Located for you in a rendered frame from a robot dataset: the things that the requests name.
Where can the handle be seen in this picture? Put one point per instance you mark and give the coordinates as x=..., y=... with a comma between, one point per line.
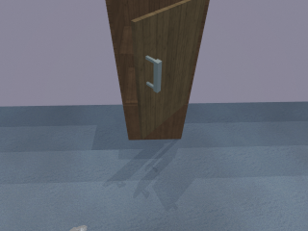
x=157, y=74

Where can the cupboard door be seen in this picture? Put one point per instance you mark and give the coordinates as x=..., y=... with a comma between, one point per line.
x=170, y=35

